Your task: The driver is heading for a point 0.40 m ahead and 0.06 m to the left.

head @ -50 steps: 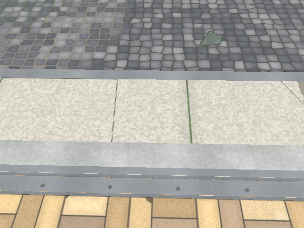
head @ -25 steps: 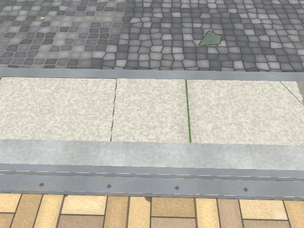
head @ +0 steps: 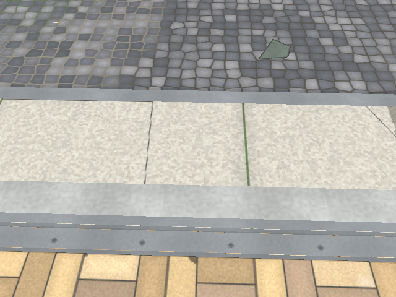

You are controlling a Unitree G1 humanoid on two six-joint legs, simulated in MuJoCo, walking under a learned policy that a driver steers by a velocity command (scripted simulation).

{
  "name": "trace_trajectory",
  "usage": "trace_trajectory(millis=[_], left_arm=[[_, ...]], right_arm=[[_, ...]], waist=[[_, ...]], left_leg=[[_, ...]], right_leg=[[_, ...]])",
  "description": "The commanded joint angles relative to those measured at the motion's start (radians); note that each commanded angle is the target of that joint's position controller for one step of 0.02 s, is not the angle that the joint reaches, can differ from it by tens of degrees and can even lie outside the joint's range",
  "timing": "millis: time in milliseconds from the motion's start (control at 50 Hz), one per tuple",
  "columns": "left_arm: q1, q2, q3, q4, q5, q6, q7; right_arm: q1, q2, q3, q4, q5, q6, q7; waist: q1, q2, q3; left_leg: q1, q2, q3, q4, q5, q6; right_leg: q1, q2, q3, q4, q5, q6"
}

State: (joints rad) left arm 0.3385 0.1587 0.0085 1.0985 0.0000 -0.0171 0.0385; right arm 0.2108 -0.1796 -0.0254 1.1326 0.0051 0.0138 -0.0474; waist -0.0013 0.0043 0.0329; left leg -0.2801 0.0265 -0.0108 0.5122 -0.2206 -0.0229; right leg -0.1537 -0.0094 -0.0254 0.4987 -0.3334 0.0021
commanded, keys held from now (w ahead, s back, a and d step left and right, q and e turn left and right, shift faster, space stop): no key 1.00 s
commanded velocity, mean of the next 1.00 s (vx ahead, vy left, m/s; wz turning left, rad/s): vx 0.00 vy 0.00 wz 0.00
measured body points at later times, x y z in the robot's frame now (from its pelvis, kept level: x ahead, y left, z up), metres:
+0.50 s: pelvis +0.00 +0.00 +0.00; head +0.02 +0.00 +0.45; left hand -0.03 +0.22 -0.16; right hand +0.02 -0.24 -0.16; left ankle +0.03 +0.13 -0.74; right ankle -0.04 -0.12 -0.74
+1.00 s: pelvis +0.01 +0.00 +0.00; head +0.02 +0.00 +0.45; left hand -0.03 +0.22 -0.16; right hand +0.01 -0.24 -0.16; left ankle +0.03 +0.13 -0.74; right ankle -0.04 -0.12 -0.74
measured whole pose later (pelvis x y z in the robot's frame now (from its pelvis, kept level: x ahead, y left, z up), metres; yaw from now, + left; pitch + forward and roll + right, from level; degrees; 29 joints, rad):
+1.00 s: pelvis +0.01 +0.00 +0.00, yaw +0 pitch -1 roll +0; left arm 0.38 0.15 0.01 1.08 0.00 -0.02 0.04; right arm 0.25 -0.17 -0.02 1.12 0.01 0.01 -0.05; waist 0.00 0.00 0.03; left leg -0.28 0.03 -0.01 0.52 -0.23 -0.03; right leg -0.15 -0.01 -0.03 0.50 -0.34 0.00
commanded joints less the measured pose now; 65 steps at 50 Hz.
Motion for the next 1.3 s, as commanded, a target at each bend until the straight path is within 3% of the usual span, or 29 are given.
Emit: trace_trajectory(millis=[20,1020,1060,1100,1120,1140,1160,1200,1220,1240,1260,1280,1300], left_arm=[[0.091,0.082,0.012,-0.008,0.0,-0.004,0.002],[0.142,0.065,0.012,-0.021,-0.002,-0.006,0.001],[0.168,0.08,0.019,-0.01,-0.011,-0.001,0.005],[0.168,0.134,0.037,-0.03,-0.023,-0.002,0.011],[0.194,0.167,0.049,-0.032,-0.03,-0.011,0.01],[0.192,0.202,0.063,-0.037,-0.035,-0.021,0.009],[0.171,0.198,0.064,-0.047,-0.03,-0.033,0.008],[0.117,0.174,0.062,-0.068,-0.03,-0.048,-0.001],[0.076,0.173,0.062,-0.079,-0.039,-0.047,-0.005],[0.054,0.171,0.061,-0.087,-0.043,-0.043,-0.01],[0.037,0.171,0.059,-0.099,-0.039,-0.045,-0.012],[-0.005,0.127,0.044,-0.124,-0.028,-0.053,-0.018],[0.0,0.056,0.028,-0.165,-0.035,-0.075,-0.015]], right_arm=[[0.041,-0.09,-0.012,-0.019,0.0,-0.005,-0.003],[0.094,-0.074,-0.012,-0.025,0.003,-0.006,-0.007],[0.116,-0.067,-0.013,-0.013,0.008,-0.004,-0.008],[0.08,-0.07,-0.018,-0.035,0.012,-0.016,-0.005],[0.041,-0.051,-0.014,-0.057,0.014,-0.033,0.002],[0.012,-0.031,-0.009,-0.077,0.017,-0.053,0.012],[-0.005,-0.034,-0.009,-0.094,0.023,-0.071,0.022],[0.008,-0.049,-0.014,-0.11,0.035,-0.099,0.037],[0.067,-0.049,-0.019,-0.091,0.039,-0.108,0.042],[0.167,-0.052,-0.029,-0.042,0.034,-0.111,0.045],[0.273,-0.075,-0.047,0.0,0.024,-0.108,0.047],[0.428,-0.154,-0.074,0.023,0.02,-0.109,0.042],[0.523,-0.241,-0.083,0.019,0.015,-0.122,0.055]], waist=[[0.0,-0.005,0.024],[0.0,-0.007,0.039],[0.004,-0.035,0.03],[0.023,-0.104,0.114],[0.042,-0.16,0.15],[0.049,-0.201,0.189],[0.04,-0.197,0.215],[0.007,-0.172,0.21],[-0.031,-0.144,0.183],[-0.069,-0.108,0.136],[-0.105,-0.062,0.087],[-0.165,0.148,0.025],[-0.16,0.353,-0.037]], left_leg=[[0.092,0.005,0.0,-0.056,0.149,0.037],[0.091,0.005,0.003,-0.049,0.159,0.029],[0.073,-0.044,0.057,-0.001,-0.113,0.034],[-0.075,-0.074,0.097,0.104,-0.325,0.047],[-0.158,-0.071,0.112,0.201,-0.281,0.051],[-0.205,-0.031,0.082,0.296,-0.223,0.068],[-0.266,0.007,0.049,0.347,-0.228,0.087],[-0.271,0.042,0.025,0.26,-0.288,0.12],[-0.138,0.022,0.058,0.115,-0.239,0.128],[0.07,-0.038,0.119,0.01,-0.118,0.115],[0.233,-0.059,0.104,-0.01,-0.044,0.103],[0.378,0.127,-0.188,-0.156,-0.129,0.158],[0.478,0.345,-0.677,-0.357,-0.246,0.298]], right_leg=[[-0.129,-0.016,0.014,-0.116,0.119,-0.015],[-0.127,-0.015,0.015,-0.119,0.135,-0.018],[-0.129,-0.009,0.024,-0.14,-0.142,-0.047],[-0.159,-0.098,0.159,-0.22,-0.464,-0.12],[-0.138,-0.191,0.283,-0.287,-0.545,-0.169],[-0.151,-0.287,0.408,-0.335,-0.552,-0.224],[-0.137,-0.337,0.462,-0.354,-0.497,-0.252],[-0.084,-0.322,0.403,-0.312,-0.336,-0.224],[-0.118,-0.272,0.314,-0.268,-0.274,-0.187],[-0.196,-0.204,0.222,-0.195,-0.21,-0.156],[-0.266,-0.141,0.147,-0.067,-0.062,-0.128],[-0.39,-0.034,0.007,0.31,0.044,-0.066],[-0.594,0.076,0.015,0.607,-0.182,-0.047]])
